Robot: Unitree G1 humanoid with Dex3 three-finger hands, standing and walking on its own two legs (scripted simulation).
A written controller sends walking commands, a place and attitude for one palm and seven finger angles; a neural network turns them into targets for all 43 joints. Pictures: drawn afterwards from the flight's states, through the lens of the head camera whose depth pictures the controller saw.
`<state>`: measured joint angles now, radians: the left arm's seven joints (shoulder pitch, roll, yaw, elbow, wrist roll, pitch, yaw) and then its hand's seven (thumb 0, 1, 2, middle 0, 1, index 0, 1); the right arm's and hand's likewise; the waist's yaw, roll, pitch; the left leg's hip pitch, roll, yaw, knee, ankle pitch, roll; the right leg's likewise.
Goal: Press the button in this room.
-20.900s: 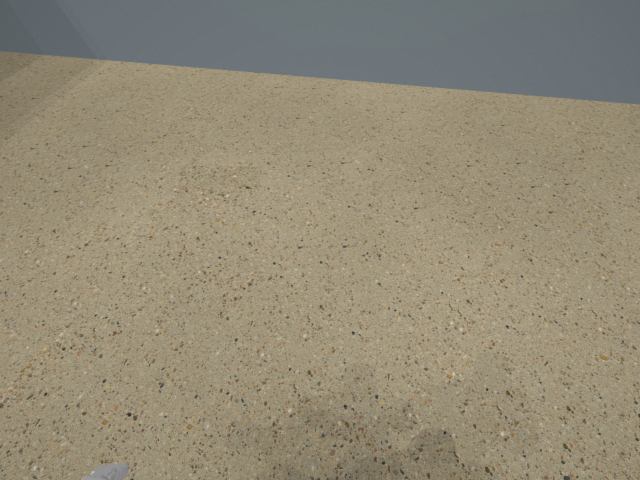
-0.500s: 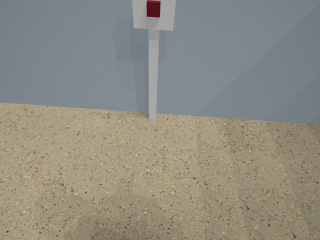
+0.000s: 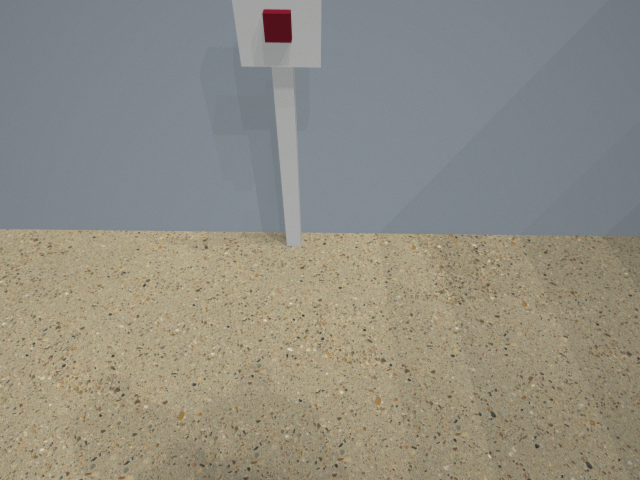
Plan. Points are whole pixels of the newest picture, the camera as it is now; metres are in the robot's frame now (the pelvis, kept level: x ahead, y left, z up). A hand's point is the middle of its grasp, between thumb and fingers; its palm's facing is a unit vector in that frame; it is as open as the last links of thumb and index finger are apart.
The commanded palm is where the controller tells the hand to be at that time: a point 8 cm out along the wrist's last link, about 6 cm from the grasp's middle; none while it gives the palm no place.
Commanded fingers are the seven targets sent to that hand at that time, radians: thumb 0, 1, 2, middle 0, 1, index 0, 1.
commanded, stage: stand and wait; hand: left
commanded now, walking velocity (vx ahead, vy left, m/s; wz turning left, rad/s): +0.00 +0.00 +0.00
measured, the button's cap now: (277, 25) +1.08 +0.15 +0.11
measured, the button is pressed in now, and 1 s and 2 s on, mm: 0 0 0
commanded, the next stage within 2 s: look at it before walking up in 0.04 s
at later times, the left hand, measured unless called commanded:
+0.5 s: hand out of the picture -0.05 +0.13 -0.18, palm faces +0.06 -0.99 -0.15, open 7.4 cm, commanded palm none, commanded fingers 0.00 0.90 0.90 -0.20 -0.30 -0.20 -0.30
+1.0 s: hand out of the picture -0.03 +0.16 -0.19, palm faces +0.06 -0.99 -0.15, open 7.4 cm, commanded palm none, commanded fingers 0.00 0.90 0.90 -0.20 -0.30 -0.20 -0.30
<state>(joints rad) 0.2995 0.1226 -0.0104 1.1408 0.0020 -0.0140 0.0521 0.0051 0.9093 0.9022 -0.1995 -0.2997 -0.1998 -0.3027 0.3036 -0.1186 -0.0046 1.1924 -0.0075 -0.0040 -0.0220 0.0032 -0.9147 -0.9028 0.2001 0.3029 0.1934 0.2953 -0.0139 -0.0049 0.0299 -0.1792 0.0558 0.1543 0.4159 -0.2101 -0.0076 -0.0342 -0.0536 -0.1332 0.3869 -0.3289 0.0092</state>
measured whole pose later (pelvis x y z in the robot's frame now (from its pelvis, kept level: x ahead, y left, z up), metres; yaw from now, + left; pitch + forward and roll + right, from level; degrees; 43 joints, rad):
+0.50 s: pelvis +0.00 -0.01 +0.00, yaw +0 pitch -1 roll +1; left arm 0.35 0.09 -0.01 1.15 0.00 -0.01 0.05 0.00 0.91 0.90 -0.20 -0.30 -0.20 -0.30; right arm 0.28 -0.13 -0.02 1.17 -0.01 -0.01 -0.03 0.01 -0.92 -0.90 0.20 0.30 0.19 0.30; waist 0.00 -0.01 0.04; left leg -0.20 0.07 0.14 0.43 -0.20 -0.02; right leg -0.04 -0.03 -0.14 0.39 -0.33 -0.01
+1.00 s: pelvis +0.03 +0.01 -0.01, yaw -1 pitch -1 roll -2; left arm 0.40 0.12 0.03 1.15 0.02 -0.03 0.03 0.00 0.90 0.90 -0.20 -0.30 -0.20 -0.30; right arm 0.31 -0.15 -0.04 1.14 -0.02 0.00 0.00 0.01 -0.91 -0.90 0.20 0.30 0.19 0.30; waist 0.01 0.01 0.02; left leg -0.28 0.10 0.15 0.67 -0.43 -0.01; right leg -0.04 -0.02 -0.12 0.46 -0.41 0.00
